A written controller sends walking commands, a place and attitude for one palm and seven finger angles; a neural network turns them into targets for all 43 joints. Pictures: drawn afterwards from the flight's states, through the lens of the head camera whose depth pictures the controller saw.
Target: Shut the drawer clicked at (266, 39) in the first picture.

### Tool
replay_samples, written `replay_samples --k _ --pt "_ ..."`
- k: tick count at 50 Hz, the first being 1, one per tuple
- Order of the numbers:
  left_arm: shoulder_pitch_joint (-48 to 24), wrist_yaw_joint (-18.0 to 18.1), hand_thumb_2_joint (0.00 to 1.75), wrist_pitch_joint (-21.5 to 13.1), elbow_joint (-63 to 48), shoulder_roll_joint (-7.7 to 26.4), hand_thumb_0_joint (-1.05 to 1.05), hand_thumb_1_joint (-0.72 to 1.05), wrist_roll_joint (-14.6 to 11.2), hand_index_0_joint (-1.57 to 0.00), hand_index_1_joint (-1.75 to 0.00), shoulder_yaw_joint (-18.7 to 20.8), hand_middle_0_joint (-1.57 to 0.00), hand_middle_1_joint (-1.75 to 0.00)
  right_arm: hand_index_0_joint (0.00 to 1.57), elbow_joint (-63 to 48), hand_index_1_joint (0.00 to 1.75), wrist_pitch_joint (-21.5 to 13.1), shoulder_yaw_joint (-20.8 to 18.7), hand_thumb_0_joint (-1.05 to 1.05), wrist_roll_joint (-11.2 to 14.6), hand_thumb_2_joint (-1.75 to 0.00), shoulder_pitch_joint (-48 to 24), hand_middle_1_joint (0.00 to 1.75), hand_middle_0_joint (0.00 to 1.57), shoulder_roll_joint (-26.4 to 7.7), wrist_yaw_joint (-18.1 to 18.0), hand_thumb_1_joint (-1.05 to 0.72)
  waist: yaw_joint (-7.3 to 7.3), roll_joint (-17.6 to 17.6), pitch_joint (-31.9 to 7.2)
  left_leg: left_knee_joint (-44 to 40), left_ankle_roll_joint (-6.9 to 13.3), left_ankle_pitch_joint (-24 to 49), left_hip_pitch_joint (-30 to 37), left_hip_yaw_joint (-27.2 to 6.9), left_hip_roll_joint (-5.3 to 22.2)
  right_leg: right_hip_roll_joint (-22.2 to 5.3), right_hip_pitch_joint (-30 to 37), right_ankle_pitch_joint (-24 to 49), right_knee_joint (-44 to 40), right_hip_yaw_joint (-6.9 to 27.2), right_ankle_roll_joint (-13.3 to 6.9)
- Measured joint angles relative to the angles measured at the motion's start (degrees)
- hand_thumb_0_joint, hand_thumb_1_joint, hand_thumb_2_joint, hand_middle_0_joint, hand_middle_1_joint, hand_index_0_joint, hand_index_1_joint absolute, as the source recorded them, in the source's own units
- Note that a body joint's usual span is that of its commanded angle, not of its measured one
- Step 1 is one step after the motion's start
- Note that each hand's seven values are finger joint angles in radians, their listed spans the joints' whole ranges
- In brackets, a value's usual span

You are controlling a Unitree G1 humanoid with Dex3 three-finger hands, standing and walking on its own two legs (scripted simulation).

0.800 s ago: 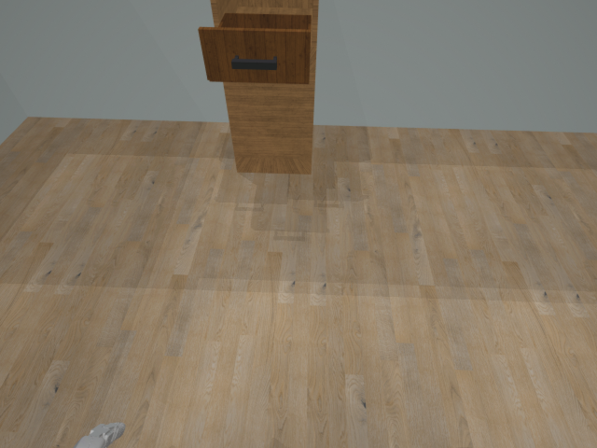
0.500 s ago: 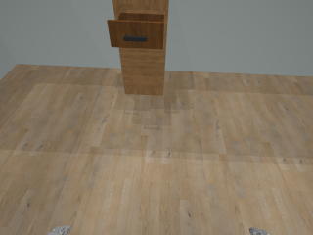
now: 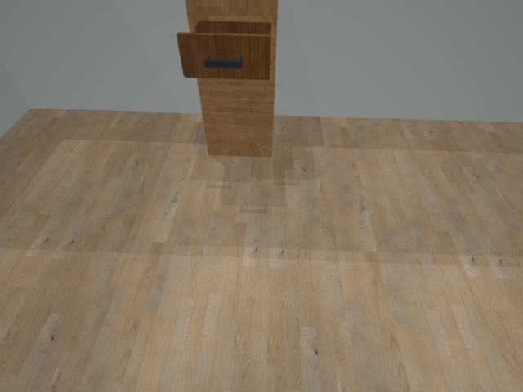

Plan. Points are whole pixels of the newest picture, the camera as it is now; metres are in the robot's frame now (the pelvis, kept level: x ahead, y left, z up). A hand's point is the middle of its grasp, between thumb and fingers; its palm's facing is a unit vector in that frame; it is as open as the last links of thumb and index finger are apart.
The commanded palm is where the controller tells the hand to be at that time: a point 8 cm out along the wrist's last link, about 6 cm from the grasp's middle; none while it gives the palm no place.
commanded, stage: stand and wait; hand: left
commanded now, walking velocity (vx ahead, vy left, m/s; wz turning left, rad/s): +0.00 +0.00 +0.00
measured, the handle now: (223, 60) +1.20 +0.21 -0.04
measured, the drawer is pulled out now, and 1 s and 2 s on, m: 0.30 0.30 0.30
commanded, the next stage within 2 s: look at it before walking up in 0.02 s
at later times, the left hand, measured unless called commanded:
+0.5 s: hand out of the picture +0.07 +0.24 -0.15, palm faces -0.03 -0.94 -0.33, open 7.4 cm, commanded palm none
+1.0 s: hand out of the picture +0.04 +0.22 -0.18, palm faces +0.02 -0.98 -0.21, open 7.4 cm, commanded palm none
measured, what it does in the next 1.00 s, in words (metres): stands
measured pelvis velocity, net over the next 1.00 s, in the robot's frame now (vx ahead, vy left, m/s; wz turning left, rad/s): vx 0.04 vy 0.01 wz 0.01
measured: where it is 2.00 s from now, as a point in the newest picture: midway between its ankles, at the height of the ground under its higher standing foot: (266, 346)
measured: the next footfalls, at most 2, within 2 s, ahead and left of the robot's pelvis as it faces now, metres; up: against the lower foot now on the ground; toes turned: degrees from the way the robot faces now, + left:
right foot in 1.40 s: +0.33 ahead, -0.13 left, +0.00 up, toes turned -10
left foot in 1.82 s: +0.51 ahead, +0.12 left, +0.00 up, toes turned +12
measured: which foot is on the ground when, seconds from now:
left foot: down 0.00-1.00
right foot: down 0.00-1.00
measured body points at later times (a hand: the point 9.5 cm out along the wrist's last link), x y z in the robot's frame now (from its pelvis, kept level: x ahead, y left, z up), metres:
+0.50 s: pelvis +0.00 +0.00 +0.00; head +0.00 -0.01 +0.45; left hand +0.07 +0.29 -0.13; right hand +0.07 -0.30 -0.13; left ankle +0.00 +0.12 -0.74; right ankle +0.00 -0.12 -0.74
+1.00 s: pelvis +0.04 +0.01 -0.01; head +0.02 +0.03 +0.44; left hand +0.04 +0.27 -0.17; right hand +0.06 -0.25 -0.15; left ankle +0.00 +0.13 -0.74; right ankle +0.00 -0.12 -0.74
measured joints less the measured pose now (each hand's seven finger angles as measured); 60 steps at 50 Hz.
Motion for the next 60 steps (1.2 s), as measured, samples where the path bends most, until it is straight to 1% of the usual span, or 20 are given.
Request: replay_samples --k 15,38,42,47,49,51,52,54,56,58,60 --pt "-0.57 -0.08 0.90 -0.34 0.12 -0.40 0.01 0.90 0.11 -0.21 -0.30 -0.06 -0.21 -0.30 0.21 0.56 0.30 -0.22 0.00 0.00 -0.01 -0.90 -0.08 0.30 0.20 0.16 0.16 -0.90 -0.21 -0.17 -0.03 -0.84 -0.33 1.02 -0.46 -0.06 0.38 0.37 -0.47 1.07 -0.88 -0.05 -0.29" --pt "-0.13 -0.02 0.90 -0.49 0.61 -0.16 0.01 0.90 0.11 -0.21 -0.30 -0.08 -0.21 -0.30 0.21 0.77 0.30 -0.16 0.09 0.00 0.11 -0.90 -0.73 0.30 0.20 0.24 0.15 -0.90 0.04 -0.31 0.33 -1.45 -0.34 0.99 -0.06 0.05 0.56 0.54 0.12 1.36 -2.00 0.05 -0.27" --pt "1.11 0.45 0.90 -0.08 0.62 -1.11 0.01 0.90 0.25 -0.21 -0.30 -0.07 -0.20 -0.30 0.21 0.83 0.30 0.33 0.19 0.00 -0.33 -0.90 0.21 0.30 0.20 1.08 0.01 -0.90 0.12 -0.14 -0.87 0.51 -0.29 -0.56 -0.68 0.15 0.70 0.66 -0.14 0.33 -0.91 0.11 -0.14" --pt "5.77 -0.27 0.90 0.46 0.29 -3.69 0.01 0.90 0.58 -0.21 -0.30 0.35 -0.20 -0.30 0.20 0.75 0.30 0.92 0.15 0.00 -0.86 -0.90 4.77 0.30 0.20 3.74 0.47 -0.90 0.35 -0.23 -3.37 7.64 0.63 -9.53 -2.77 0.46 1.14 0.84 -0.44 -3.37 2.03 -0.12 -0.46" --pt "7.86 -0.45 0.90 0.33 0.34 -4.86 0.01 0.90 0.47 -0.21 -0.30 0.62 -0.20 -0.30 0.20 0.77 0.30 0.64 0.01 0.00 -0.80 -0.90 6.90 0.30 0.20 4.86 0.53 -0.90 0.26 -0.29 -3.68 9.22 0.96 -9.41 -3.07 0.86 1.56 0.80 -0.25 -4.76 3.16 -0.47 -0.19" --pt "9.85 -0.59 0.90 0.32 0.77 -5.75 0.01 0.90 0.35 -0.21 -0.30 0.93 -0.20 -0.30 0.20 0.95 0.30 0.01 -0.11 0.00 -0.71 -0.90 8.79 0.30 0.20 6.24 0.50 -0.90 0.29 -1.25 -3.51 9.51 0.96 -8.01 -2.24 1.64 1.11 0.12 -0.28 -6.88 5.41 -0.06 0.11" --pt "10.83 -0.65 0.90 0.47 1.06 -6.10 0.01 0.90 0.36 -0.21 -0.30 1.09 -0.20 -0.30 0.20 0.99 0.30 -0.48 -0.21 0.00 -0.78 -0.90 9.65 0.30 0.20 7.00 0.50 -0.90 0.33 -1.96 -3.45 9.63 1.16 -8.98 -1.70 2.33 0.67 -0.36 -1.12 -8.41 7.97 0.20 -0.56" --pt "12.01 -0.61 0.90 0.95 1.91 -7.00 0.01 0.90 0.64 -0.21 -0.30 1.24 -0.20 -0.30 0.21 0.81 0.30 -1.74 -0.50 0.00 -0.91 -0.90 11.60 0.30 0.20 8.41 0.19 -0.90 -0.03 -2.45 -3.10 8.67 1.73 -10.61 -0.09 3.61 0.45 -0.50 -5.19 -12.57 18.24 -0.47 -1.11" --pt "11.85 -0.76 0.90 0.98 2.31 -7.70 0.01 0.90 0.84 -0.20 -0.30 1.43 -0.20 -0.30 0.21 0.78 0.30 -2.91 -0.54 0.00 -0.74 -0.90 14.02 0.30 0.20 9.78 -0.40 -0.90 -1.03 -2.40 -2.24 5.79 1.86 -10.16 2.20 3.95 0.41 -0.70 -10.14 -13.03 28.09 -1.76 -1.23" --pt "10.47 -1.07 0.90 0.60 1.92 -8.09 0.01 0.91 0.85 -0.20 -0.30 1.75 -0.20 -0.30 0.21 1.43 0.30 -3.57 -0.48 0.00 -0.71 -0.90 16.49 0.30 0.20 11.09 -0.82 -0.90 -1.88 -2.17 -0.97 2.40 2.03 -9.33 4.66 3.61 0.39 -1.56 -14.58 -11.84 33.23 -3.16 -1.02" --pt "8.43 -1.34 0.90 0.26 0.80 -8.42 0.01 0.91 0.79 -0.20 -0.30 2.06 -0.20 -0.30 0.21 2.63 0.30 -3.77 -0.45 0.00 -0.70 -0.90 18.74 0.30 0.20 12.15 -1.07 -0.90 -2.18 -1.75 0.28 -0.91 1.85 -8.63 7.17 3.33 0.52 -2.72 -18.30 -9.44 33.88 -4.14 -0.63"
